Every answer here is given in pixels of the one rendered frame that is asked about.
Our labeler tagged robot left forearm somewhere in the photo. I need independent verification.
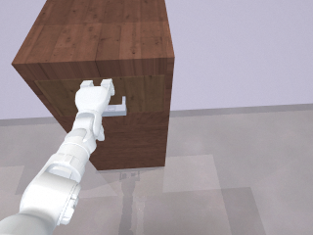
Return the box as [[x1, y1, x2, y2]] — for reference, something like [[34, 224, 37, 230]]
[[20, 109, 103, 211]]

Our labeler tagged drawer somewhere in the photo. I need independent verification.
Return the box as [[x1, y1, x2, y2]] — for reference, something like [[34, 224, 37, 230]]
[[34, 74, 165, 117]]

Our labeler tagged handle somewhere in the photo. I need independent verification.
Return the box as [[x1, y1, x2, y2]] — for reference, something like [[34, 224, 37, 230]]
[[102, 96, 127, 117]]

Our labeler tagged left robot upper arm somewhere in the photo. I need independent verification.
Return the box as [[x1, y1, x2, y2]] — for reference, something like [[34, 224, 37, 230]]
[[0, 171, 81, 235]]

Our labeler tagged cabinet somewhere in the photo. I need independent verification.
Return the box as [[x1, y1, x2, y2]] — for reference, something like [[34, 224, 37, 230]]
[[11, 0, 175, 170]]

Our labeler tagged robot left hand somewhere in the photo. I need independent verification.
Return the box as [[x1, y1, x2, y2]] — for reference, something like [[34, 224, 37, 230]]
[[75, 78, 115, 141]]

